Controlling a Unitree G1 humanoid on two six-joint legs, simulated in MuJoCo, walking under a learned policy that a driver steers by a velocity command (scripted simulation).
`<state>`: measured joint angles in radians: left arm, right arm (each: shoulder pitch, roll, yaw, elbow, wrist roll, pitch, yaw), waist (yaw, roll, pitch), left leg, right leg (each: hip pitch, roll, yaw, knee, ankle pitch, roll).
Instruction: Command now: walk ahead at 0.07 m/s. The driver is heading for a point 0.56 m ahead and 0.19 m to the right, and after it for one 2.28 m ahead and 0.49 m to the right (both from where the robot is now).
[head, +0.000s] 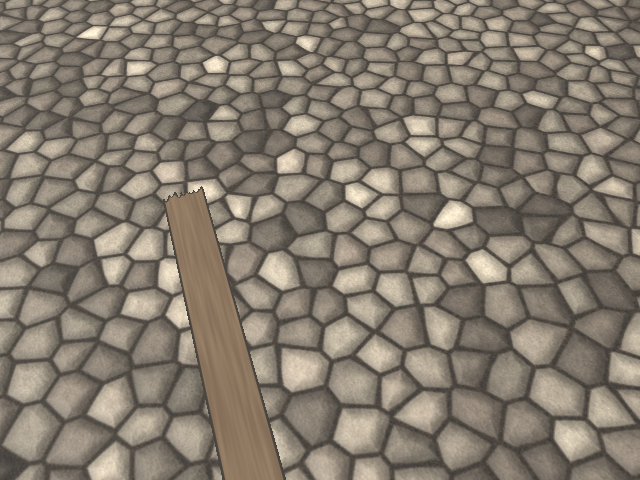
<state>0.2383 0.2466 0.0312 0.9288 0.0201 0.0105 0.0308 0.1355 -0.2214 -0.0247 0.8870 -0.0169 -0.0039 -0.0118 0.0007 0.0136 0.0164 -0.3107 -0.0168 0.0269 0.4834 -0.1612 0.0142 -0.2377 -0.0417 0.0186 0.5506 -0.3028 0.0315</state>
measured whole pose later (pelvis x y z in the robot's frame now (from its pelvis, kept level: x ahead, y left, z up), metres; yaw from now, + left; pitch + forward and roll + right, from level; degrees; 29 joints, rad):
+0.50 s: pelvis +0.16 +0.01 +0.01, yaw -5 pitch +1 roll +1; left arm 0.14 0.27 0.06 0.88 -0.03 -0.06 -0.02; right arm 0.37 -0.22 -0.04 1.04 -0.01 -0.09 -0.01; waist -0.06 -0.03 0.01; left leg 0.03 -0.02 0.11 0.23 -0.29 0.03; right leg -0.63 -0.07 0.03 0.85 -0.12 -0.03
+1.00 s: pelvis +0.43 -0.10 +0.01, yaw -21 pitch +1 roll +1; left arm 0.32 0.26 0.07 0.82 -0.01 -0.06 0.00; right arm 0.05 -0.30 -0.07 0.81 -0.02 -0.10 -0.02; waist 0.06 0.03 0.03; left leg -0.68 0.11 -0.12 0.73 0.00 -0.04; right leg -0.15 0.13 0.10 0.32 -0.18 -0.10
